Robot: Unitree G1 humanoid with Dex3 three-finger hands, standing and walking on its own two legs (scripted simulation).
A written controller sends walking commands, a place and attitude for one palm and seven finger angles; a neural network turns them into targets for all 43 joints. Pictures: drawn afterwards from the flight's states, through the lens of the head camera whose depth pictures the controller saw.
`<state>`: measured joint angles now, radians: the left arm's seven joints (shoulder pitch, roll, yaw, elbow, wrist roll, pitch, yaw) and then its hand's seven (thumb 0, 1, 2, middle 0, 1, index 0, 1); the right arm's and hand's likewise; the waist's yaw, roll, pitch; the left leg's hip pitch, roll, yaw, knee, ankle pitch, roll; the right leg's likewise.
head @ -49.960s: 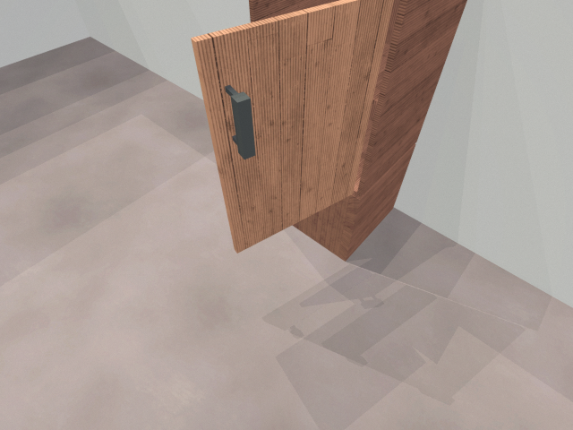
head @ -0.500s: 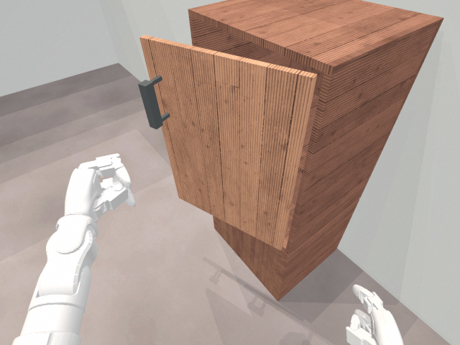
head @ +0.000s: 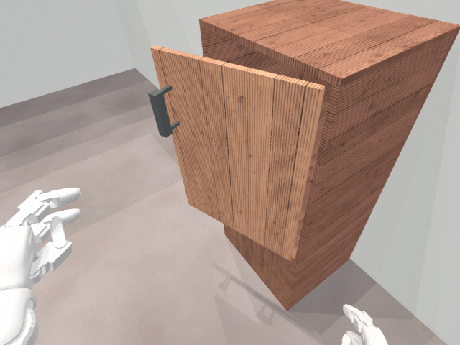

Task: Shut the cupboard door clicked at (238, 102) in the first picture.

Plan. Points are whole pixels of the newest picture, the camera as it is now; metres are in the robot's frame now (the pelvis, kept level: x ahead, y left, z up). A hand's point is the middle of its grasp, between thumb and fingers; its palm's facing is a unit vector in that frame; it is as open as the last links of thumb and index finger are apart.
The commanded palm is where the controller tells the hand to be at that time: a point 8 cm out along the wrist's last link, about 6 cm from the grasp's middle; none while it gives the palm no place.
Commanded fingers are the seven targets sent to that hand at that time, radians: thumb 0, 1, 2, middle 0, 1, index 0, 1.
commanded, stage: draw the hand back to the body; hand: left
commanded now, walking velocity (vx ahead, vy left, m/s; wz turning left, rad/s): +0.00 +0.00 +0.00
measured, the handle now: (166, 110) +0.64 +0.24 +0.09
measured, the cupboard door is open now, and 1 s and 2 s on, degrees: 20 20 20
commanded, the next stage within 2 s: step back with the hand held close in 0.46 s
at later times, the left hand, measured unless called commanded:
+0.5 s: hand (54, 259) +0.18 +0.26 +0.15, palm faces +0.45 -0.80 -0.40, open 7.4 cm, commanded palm +0.13 +0.29 +0.17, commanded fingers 0.00 0.90 0.90 -0.20 -0.30 -0.20 -0.30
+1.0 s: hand (23, 266) +0.17 +0.29 +0.16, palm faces +0.38 -0.77 -0.52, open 7.4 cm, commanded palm +0.11 +0.32 +0.17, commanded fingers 0.00 0.90 0.90 -0.20 -0.30 -0.20 -0.30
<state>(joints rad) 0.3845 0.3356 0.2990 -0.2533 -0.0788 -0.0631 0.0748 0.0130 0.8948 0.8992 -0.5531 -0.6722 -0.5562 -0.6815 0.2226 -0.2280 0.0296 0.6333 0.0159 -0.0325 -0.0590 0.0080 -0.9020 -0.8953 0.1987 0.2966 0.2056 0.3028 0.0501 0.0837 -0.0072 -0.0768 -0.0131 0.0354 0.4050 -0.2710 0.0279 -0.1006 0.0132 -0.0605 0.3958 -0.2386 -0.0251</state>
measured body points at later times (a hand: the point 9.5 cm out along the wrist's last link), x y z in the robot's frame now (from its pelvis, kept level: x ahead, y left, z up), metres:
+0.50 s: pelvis +0.00 -0.01 +0.00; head -0.03 -0.03 +0.45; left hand +0.15 +0.30 +0.17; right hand +0.19 -0.22 -0.08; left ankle -0.03 +0.10 -0.74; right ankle -0.01 -0.10 -0.74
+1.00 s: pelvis -0.04 +0.02 -0.01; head -0.03 +0.02 +0.44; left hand +0.14 +0.33 +0.18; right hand +0.14 -0.23 -0.09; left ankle -0.03 +0.10 -0.74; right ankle -0.01 -0.10 -0.74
